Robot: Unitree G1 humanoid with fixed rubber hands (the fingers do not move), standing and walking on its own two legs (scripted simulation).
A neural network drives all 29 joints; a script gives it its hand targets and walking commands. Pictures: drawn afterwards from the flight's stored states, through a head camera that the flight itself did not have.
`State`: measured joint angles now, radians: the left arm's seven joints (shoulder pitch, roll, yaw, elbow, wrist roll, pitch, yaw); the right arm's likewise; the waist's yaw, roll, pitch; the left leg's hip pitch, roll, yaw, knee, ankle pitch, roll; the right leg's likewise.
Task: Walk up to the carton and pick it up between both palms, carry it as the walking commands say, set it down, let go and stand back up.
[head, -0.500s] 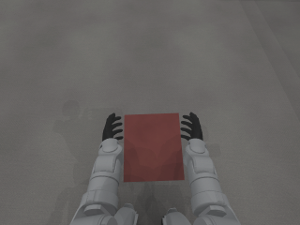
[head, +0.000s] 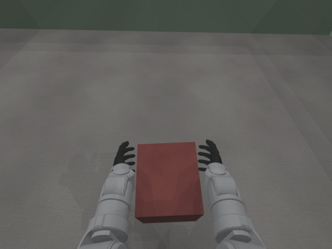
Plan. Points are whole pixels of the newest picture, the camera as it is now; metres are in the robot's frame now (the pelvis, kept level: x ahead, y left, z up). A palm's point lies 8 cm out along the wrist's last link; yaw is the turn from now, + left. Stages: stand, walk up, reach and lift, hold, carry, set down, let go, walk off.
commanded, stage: reach and lift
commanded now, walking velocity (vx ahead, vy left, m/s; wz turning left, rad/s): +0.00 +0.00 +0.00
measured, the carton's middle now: (168, 184) +0.33 +0.01 -0.09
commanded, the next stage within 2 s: hold in 1.38 s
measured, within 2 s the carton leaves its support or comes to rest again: neither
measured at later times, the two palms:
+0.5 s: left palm (121, 164) +0.30 +0.12 +0.06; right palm (223, 160) +0.31 -0.12 +0.08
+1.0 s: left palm (122, 161) +0.31 +0.12 +0.06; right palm (224, 164) +0.31 -0.12 +0.07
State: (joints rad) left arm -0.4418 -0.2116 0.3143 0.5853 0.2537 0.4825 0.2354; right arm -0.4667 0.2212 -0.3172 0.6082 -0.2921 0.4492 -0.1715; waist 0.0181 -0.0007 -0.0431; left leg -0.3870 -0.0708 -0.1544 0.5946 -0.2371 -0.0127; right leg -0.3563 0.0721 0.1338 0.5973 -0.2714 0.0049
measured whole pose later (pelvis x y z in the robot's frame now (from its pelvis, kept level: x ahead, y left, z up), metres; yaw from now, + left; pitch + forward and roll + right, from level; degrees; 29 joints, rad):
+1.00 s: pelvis +0.00 +0.01 +0.01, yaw -1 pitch -7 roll +0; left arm -0.50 -0.23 0.35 0.59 0.32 0.70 0.17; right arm -0.50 0.22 -0.37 0.58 -0.36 0.68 -0.16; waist 0.00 0.01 -0.03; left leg -0.17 -0.06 -0.12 0.51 -0.22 0.01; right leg -0.14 0.05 0.14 0.50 -0.24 0.02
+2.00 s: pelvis -0.01 +0.00 +0.01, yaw +0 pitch -9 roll +0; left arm -0.45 -0.22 0.30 0.56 0.30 0.73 0.17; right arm -0.46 0.22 -0.31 0.55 -0.32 0.71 -0.18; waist 0.00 0.00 -0.04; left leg -0.14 -0.06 -0.12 0.51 -0.22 0.00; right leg -0.11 0.05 0.11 0.52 -0.25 0.00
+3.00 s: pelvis -0.17 +0.02 -0.01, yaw -21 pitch +4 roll +1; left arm -0.29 -0.16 0.05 -0.33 0.04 1.19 0.29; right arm -0.32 0.17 -0.02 -0.29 -0.08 1.16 -0.28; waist 0.05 0.00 -0.01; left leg -0.49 0.10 0.18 0.71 -0.27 0.01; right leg -0.53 -0.06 -0.05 0.85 -0.37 0.00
